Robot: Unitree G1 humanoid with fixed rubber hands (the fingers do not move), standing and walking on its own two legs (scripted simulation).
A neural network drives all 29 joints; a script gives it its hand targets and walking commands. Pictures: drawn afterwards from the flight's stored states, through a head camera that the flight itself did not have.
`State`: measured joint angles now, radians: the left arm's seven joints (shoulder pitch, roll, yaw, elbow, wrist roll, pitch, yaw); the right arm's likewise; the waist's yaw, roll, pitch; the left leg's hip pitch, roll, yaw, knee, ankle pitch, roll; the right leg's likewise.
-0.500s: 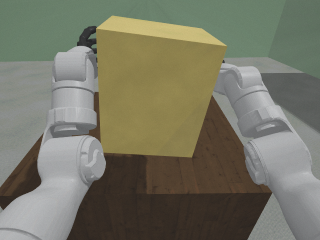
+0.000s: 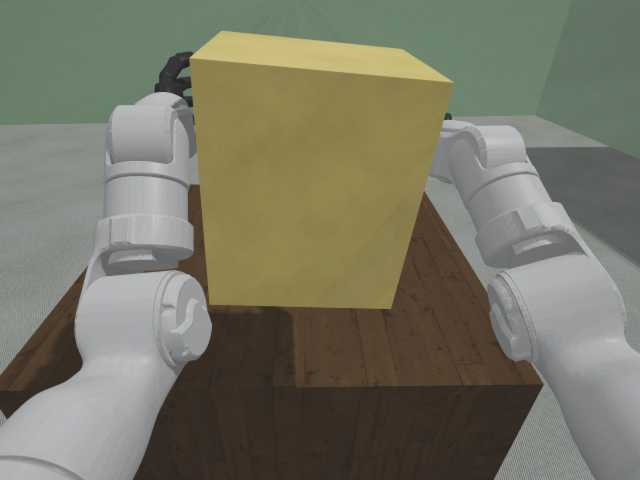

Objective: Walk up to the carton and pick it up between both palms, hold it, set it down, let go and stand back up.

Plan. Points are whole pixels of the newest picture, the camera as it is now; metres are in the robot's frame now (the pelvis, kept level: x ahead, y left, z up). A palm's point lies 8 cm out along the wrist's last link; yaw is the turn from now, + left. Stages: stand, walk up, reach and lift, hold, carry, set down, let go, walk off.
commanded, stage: hold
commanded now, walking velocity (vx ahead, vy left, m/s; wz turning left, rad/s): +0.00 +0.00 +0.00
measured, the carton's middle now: (308, 173) +0.34 +0.00 +0.30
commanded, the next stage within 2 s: none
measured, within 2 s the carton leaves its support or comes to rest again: neither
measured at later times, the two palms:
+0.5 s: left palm (172, 117) +0.36 +0.14 +0.36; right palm (433, 149) +0.35 -0.15 +0.32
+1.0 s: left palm (172, 116) +0.36 +0.14 +0.36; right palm (434, 147) +0.35 -0.15 +0.32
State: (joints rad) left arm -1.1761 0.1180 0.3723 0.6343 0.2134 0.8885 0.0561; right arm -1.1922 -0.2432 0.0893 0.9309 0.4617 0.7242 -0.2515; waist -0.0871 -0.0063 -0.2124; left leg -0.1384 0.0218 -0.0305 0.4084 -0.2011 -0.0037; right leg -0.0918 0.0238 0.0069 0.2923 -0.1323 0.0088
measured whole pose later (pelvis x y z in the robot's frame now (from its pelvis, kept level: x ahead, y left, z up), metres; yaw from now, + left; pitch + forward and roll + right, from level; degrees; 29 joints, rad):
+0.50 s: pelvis +0.00 +0.00 +0.00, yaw +0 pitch -4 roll -2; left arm -1.18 0.12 0.37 0.63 0.21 0.90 0.06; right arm -1.16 -0.24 0.11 0.88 0.46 0.74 -0.25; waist -0.09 -0.01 -0.21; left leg -0.14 0.02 -0.03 0.41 -0.20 0.00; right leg -0.09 0.02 0.01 0.29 -0.13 0.01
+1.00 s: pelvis +0.00 +0.00 +0.00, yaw +0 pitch -4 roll -2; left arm -1.18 0.12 0.37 0.63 0.21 0.89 0.06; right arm -1.17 -0.24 0.10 0.90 0.46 0.73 -0.25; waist -0.09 -0.01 -0.21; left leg -0.14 0.02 -0.03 0.41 -0.20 0.00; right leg -0.09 0.02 0.01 0.29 -0.13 0.01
